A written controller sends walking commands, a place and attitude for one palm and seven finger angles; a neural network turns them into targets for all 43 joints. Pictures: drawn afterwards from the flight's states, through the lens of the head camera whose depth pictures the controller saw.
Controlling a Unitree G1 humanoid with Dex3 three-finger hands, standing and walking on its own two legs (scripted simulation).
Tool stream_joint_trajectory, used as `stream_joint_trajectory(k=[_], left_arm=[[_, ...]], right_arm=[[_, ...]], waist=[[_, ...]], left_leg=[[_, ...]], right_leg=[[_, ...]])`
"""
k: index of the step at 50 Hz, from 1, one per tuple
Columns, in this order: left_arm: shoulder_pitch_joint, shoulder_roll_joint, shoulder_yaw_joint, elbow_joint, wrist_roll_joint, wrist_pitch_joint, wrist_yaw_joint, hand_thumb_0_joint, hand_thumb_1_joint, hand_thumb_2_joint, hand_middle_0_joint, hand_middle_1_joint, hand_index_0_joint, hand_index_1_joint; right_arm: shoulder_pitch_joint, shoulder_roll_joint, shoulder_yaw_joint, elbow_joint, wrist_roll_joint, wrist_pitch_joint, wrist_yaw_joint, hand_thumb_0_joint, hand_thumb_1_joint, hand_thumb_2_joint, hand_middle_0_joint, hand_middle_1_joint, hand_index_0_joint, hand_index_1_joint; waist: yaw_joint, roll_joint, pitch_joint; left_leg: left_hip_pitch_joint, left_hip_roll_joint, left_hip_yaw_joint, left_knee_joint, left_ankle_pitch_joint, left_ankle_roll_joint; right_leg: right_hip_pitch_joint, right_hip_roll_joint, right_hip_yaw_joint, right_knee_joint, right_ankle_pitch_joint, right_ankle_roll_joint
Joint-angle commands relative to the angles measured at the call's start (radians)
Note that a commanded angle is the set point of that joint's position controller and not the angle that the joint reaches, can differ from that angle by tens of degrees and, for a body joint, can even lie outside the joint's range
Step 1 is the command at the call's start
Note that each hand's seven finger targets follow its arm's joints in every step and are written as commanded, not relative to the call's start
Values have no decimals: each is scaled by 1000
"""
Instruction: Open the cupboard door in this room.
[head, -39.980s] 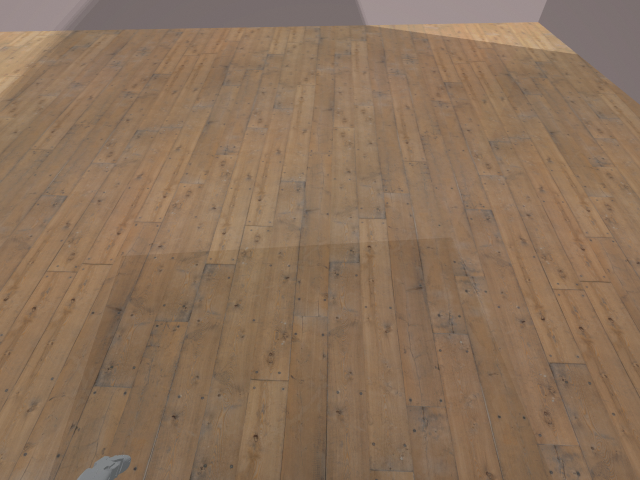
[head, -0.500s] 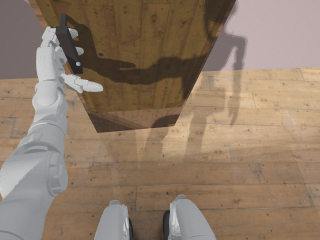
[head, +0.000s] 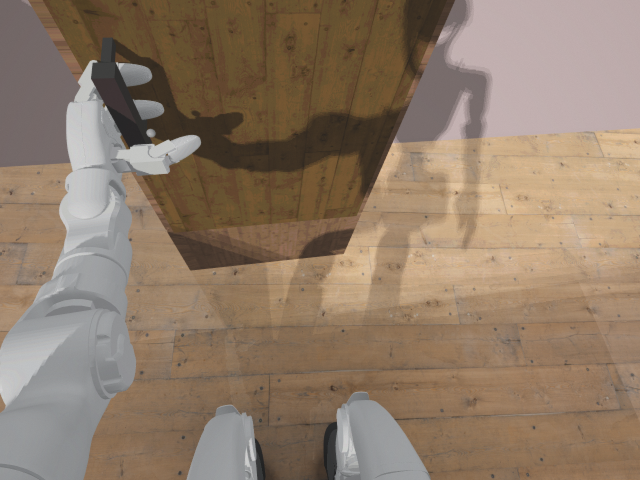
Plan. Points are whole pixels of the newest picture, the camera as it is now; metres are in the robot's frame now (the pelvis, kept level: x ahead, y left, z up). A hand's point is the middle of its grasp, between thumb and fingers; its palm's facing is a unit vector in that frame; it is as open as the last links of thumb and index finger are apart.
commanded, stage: close the thumb around the handle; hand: left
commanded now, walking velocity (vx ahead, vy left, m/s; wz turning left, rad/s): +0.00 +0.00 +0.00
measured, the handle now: (126, 101) +0.56 +0.19 +0.06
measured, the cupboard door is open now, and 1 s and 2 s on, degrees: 0 17 39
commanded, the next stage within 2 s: pull the door open along its arc in 0.36 s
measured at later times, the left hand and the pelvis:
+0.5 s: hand (151, 135) +0.52 +0.16 +0.05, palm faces +0.07 -1.00 -0.01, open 5.5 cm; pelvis +0.01 +0.00 +0.01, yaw -1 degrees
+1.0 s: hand (180, 208) +0.42 +0.12 +0.05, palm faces +0.25 -0.96 +0.08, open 5.7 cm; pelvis +0.02 +0.00 +0.02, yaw +0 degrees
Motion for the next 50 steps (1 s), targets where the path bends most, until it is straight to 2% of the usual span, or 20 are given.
stream_joint_trajectory(k=[1, 5, 8, 10, 12, 15, 17, 18, 20, 22, 24, 27, 31, 37, 38, 41, 42, 43, 45, 50], left_arm=[[-464, 167, -8, -229, 11, -72, -7, 0, 508, 732, -372, -1308, -372, -1308], [-438, 182, 8, -259, 1, -79, -24, 0, 732, 828, -388, -1332, -388, -1332], [-421, 155, -5, -262, -9, -77, -31, 0, 900, 900, -400, -1350, -400, -1350], [-407, 167, 6, -247, -11, -72, -30, 0, 900, 900, -400, -1350, -400, -1350], [-380, 171, 13, -247, -7, -75, -34, 0, 900, 900, -400, -1350, -400, -1350], [-391, 192, 31, -253, -10, -75, -34, 0, 900, 900, -400, -1350, -400, -1350], [-381, 187, 23, -298, -11, -87, -40, 0, 900, 900, -400, -1350, -400, -1350], [-382, 151, 1, -300, -16, -86, -41, 0, 900, 900, -400, -1350, -400, -1350], [-355, 152, 6, -289, -21, -83, -39, 0, 900, 900, -400, -1350, -400, -1350], [-349, 152, 8, -300, -22, -89, -37, 0, 900, 900, -400, -1350, -400, -1350], [-358, 213, 49, -268, -14, -88, -30, 0, 900, 900, -400, -1350, -400, -1350], [-265, 165, 25, -279, -15, -91, -41, 0, 900, 900, -400, -1350, -400, -1350], [-139, 134, 20, -347, -41, -85, -49, 0, 900, 900, -400, -1350, -400, -1350], [167, 39, -28, -547, -76, -68, -45, 0, 900, 900, -400, -1350, -400, -1350], [211, 10, -44, -564, -83, -62, -40, 0, 900, 900, -400, -1350, -400, -1350], [275, -38, -87, -657, -88, -59, -20, 0, 900, 900, -400, -1350, -400, -1350], [302, -88, -12, -697, -136, -56, 84, 0, 900, 900, -400, -1350, -400, -1350], [340, -146, -84, -697, -112, -50, 132, 0, 900, 900, -400, -1350, -400, -1350], [385, -211, -107, -734, -83, -45, 259, 0, 900, 900, -400, -1350, -400, -1350], [456, -349, -266, -848, 65, -50, 447, 0, 900, 900, -400, -1350, -400, -1350]], right_arm=[[191, -176, -66, -35, -5, -2, -11, 0, -900, -900, 200, 300, 200, 300], [177, -171, -66, -44, -1, 1, -11, 0, -900, -900, 200, 300, 200, 300], [177, -166, -67, -42, 1, 3, -9, 0, -900, -900, 200, 300, 200, 300], [174, -167, -66, -43, 3, 4, -11, 0, -900, -900, 200, 300, 200, 300], [175, -166, -66, -46, 3, 4, -11, 0, -900, -900, 200, 300, 200, 300], [177, -165, -66, -45, 3, 4, -13, 0, -900, -900, 200, 300, 200, 300], [176, -165, -69, -50, 3, 5, -14, 0, -900, -900, 200, 300, 200, 300], [174, -160, -70, -47, 3, 5, -12, 0, -900, -900, 200, 300, 200, 300], [172, -161, -70, -46, 4, 6, -11, 0, -900, -900, 200, 300, 200, 300], [172, -161, -71, -46, 5, 7, -9, 0, -900, -900, 200, 300, 200, 300], [172, -169, -70, -38, 6, 8, -14, 0, -900, -900, 200, 300, 200, 300], [161, -162, -71, -57, 8, 10, -11, 0, -900, -900, 200, 300, 200, 300], [149, -158, -77, -85, 15, 14, -6, 0, -900, -900, 200, 300, 200, 300], [106, -138, -87, -134, 35, 7, 7, 0, -900, -900, 200, 300, 200, 300], [97, -135, -88, -139, 39, 4, 8, 0, -900, -900, 200, 300, 200, 300], [73, -131, -92, -148, 43, -12, 6, 0, -900, -900, 200, 300, 200, 300], [47, -109, -92, -154, 38, -20, 4, 0, -900, -900, 200, 300, 200, 300], [39, -107, -89, -152, 32, -30, 10, 0, -900, -900, 200, 300, 200, 300], [25, -99, -90, -153, 16, -39, 18, 0, -900, -900, 200, 300, 200, 300], [-18, -79, -97, -160, -14, -47, 37, 0, -900, -900, 200, 300, 200, 300]], waist=[[-41, 116, -528], [-20, 126, -551], [-22, 127, -548], [-26, 87, -524], [-12, 113, -546], [-13, 82, -531], [2, 145, -584], [-8, 135, -580], [-6, 101, -547], [2, 118, -558], [-3, 87, -527], [24, 123, -534], [50, 95, -567], [107, 51, -544], [103, 12, -516], [104, 4, -469], [153, 27, -456], [131, 25, -430], [138, -25, -414], [142, 2, -429]], left_leg=[[449, -42, -101, -122, 418, -9], [446, -44, -92, -125, 428, -12], [460, -44, -89, -123, 457, -12], [421, -45, -85, -125, 429, -9], [444, -45, -85, -125, 453, -12], [411, -47, -79, -125, 436, -8], [480, -43, -87, -127, 503, -15], [489, -43, -84, -124, 513, -15], [469, -43, -82, -131, 499, -14], [487, -42, -87, -133, 517, -17], [441, -43, -81, -131, 470, -14], [487, -42, -83, -147, 507, -20], [489, -45, -68, -156, 542, -18], [490, -46, -45, -205, 590, -20], [469, -46, -38, -210, 567, -16], [443, -50, -27, -218, 509, -16], [442, -49, -20, -232, 515, -29], [449, -49, -21, -232, 503, -32], [430, -48, -22, -232, 489, -38], [478, -45, -26, -222, 503, -43]], right_leg=[[184, 58, 70, -120, 302, -2], [224, 58, 76, -121, 326, -2], [226, 59, 75, -122, 355, 0], [244, 60, 78, -127, 349, 3], [242, 59, 78, -121, 362, 1], [273, 59, 83, -125, 370, 3], [258, 58, 78, -112, 396, -2], [253, 59, 75, -118, 405, 0], [264, 61, 75, -126, 400, 2], [261, 62, 73, -121, 406, 0], [266, 60, 79, -126, 385, 2], [254, 59, 69, -121, 382, -4], [320, 61, 75, -125, 438, -2], [425, 59, 70, -149, 507, -1], [432, 60, 70, -157, 507, 2], [441, 54, 75, -161, 487, 2], [433, 53, 59, -162, 463, 1], [410, 53, 56, -163, 447, 3], [414, 49, 49, -156, 434, 3], [391, 39, 47, -141, 427, -6]])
